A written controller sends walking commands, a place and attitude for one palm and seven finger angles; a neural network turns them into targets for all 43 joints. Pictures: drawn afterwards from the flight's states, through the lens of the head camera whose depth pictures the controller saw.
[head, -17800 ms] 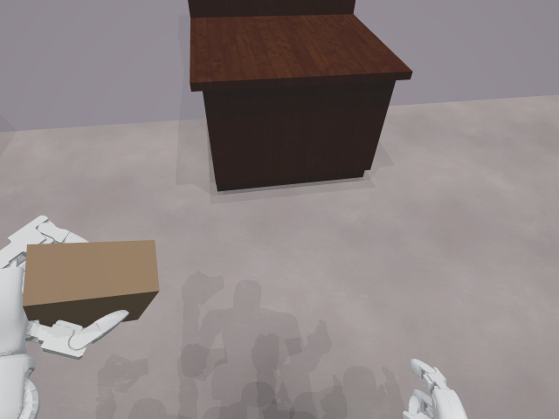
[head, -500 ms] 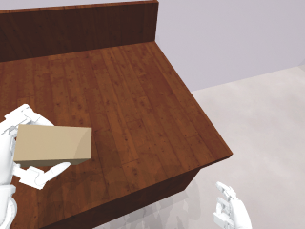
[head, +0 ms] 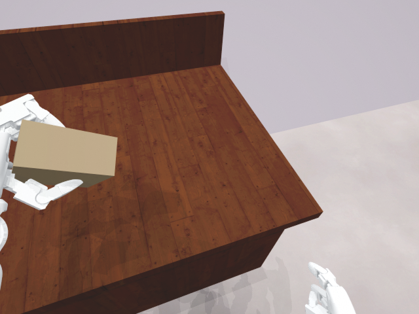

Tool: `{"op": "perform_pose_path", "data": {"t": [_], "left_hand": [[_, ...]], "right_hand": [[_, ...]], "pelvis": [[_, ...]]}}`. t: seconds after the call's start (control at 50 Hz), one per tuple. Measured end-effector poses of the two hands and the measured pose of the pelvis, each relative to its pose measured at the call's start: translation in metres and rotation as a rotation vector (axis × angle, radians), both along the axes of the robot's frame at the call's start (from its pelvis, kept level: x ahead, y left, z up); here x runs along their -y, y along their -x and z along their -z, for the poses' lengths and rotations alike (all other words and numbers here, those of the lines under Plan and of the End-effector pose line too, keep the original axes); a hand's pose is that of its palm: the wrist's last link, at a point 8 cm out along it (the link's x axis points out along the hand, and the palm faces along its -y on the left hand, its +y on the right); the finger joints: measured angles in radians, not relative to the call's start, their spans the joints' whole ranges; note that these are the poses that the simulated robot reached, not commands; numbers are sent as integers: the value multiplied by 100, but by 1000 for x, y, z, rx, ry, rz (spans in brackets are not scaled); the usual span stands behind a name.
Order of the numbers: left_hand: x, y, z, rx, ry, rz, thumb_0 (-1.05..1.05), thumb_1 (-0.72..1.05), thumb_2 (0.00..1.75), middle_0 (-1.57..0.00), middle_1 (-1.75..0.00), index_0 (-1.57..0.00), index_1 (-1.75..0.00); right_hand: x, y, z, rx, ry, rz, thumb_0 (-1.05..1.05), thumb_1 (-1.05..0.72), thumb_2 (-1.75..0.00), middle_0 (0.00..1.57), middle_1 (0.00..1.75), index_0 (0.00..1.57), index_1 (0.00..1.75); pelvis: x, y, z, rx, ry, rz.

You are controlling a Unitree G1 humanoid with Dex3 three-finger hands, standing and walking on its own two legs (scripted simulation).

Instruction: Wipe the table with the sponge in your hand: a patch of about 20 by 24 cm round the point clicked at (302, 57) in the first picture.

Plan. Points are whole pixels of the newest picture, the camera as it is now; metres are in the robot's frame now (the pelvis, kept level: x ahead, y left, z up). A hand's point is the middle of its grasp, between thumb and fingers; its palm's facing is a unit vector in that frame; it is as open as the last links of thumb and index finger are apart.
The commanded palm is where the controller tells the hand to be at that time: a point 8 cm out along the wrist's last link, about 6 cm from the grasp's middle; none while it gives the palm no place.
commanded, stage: turn the palm down, sponge in hand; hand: left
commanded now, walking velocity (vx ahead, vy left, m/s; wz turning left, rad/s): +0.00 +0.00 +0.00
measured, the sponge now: (74, 162) +0.27 +0.24 +0.18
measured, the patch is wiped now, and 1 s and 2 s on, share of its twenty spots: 0.00 0.00 0.00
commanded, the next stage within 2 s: none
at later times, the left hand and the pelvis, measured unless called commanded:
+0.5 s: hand (57, 201) +0.22 +0.25 +0.15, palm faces +0.30 -0.59 -0.74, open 9.7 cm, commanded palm +0.18 +0.27 +0.17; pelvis +0.00 -0.04 -0.01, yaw +0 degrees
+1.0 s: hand (75, 209) +0.23 +0.25 +0.11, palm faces +0.14 -0.39 -0.91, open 9.7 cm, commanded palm +0.20 +0.26 +0.16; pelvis +0.02 -0.03 -0.01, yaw -2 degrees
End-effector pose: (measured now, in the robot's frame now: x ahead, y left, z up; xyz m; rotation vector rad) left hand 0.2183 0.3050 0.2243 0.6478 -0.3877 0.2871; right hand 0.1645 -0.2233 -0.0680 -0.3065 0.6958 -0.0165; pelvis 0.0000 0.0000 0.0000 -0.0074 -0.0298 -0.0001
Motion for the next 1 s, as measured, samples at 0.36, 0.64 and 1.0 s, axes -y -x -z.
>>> {"op": "perform_pose_path", "data": {"t": [0.36, 0.64, 1.0], "left_hand": [[38, 50, 41, -179, -80, -144, -1, -46, 103, -78, -136, -78, -136], [57, 18, 51, -460, -244, -85, -1, -45, 103, -77, -137, -77, -136], [42, 16, 65, -525, -396, -267, 0, -45, 103, -77, -137, -77, -137]], "right_hand": [[23, -28, 8, 60, -35, -18, 1, -91, -90, 20, 30, 20, 30], [54, -24, 23, 46, -59, 117, 1, -91, -90, 20, 30, 20, 30], [47, -36, 24, 23, -49, 164, 1, -91, -90, 20, 29, 20, 30]], "pelvis": [[34, 4, 9, 6, -15, -3], [47, -3, 11, -1, -24, 21], [30, -16, 11, -28, -22, 26]]}}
